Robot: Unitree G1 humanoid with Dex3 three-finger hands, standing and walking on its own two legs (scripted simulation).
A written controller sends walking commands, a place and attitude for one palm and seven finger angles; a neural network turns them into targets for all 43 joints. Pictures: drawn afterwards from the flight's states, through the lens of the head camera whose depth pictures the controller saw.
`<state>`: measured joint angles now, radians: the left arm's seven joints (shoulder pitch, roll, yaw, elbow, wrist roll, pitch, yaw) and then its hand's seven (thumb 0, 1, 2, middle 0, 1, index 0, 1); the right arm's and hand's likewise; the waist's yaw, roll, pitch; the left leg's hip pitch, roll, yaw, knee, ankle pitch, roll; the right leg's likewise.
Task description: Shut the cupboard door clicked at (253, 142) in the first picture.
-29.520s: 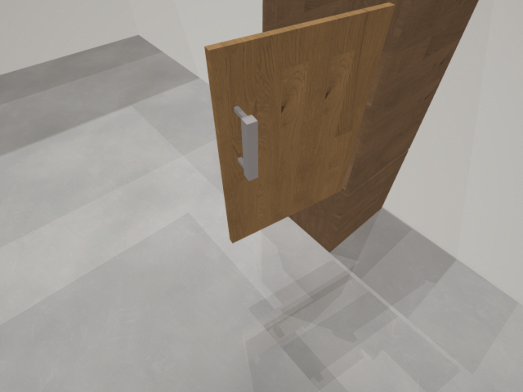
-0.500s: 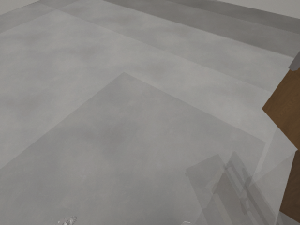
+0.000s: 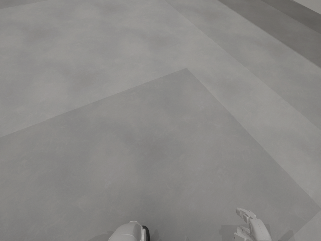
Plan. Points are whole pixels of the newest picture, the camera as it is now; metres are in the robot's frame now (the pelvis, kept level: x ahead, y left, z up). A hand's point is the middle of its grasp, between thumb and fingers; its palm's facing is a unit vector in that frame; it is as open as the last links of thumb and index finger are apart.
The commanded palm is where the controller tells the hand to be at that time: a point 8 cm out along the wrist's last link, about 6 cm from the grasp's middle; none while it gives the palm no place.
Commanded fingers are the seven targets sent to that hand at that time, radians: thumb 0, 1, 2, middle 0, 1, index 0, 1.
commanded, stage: walk to a spot facing it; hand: left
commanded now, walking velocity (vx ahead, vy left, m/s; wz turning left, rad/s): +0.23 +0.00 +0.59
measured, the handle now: out of the picture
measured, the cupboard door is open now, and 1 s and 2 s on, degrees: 53 53 53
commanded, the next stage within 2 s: turn to face it in 0.04 s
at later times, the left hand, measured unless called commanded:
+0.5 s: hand (113, 191) +0.25 +0.16 -0.14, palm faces -0.02 -0.98 -0.20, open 7.4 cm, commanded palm none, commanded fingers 0.00 0.90 0.90 -0.20 -0.30 -0.20 -0.30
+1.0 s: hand (106, 161) +0.35 +0.21 -0.15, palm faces -0.21 -0.95 -0.23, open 7.4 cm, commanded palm none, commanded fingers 0.00 0.90 0.90 -0.20 -0.30 -0.20 -0.30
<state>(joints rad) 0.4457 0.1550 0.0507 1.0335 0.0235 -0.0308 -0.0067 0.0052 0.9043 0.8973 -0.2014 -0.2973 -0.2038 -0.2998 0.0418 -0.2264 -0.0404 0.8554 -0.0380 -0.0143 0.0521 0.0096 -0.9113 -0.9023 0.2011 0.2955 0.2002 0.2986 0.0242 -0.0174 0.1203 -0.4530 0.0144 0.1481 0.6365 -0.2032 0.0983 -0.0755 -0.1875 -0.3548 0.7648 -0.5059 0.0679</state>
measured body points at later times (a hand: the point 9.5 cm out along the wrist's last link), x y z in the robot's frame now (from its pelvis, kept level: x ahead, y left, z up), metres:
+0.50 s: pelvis +0.16 -0.02 +0.01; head +0.19 -0.02 +0.46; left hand +0.25 +0.21 -0.13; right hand +0.14 -0.23 -0.15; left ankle +0.09 +0.07 -0.71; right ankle +0.20 -0.12 -0.71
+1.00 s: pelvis +0.22 +0.01 +0.02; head +0.26 +0.03 +0.47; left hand +0.36 +0.26 -0.13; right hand +0.27 -0.26 -0.10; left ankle +0.26 +0.13 -0.71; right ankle +0.17 -0.10 -0.66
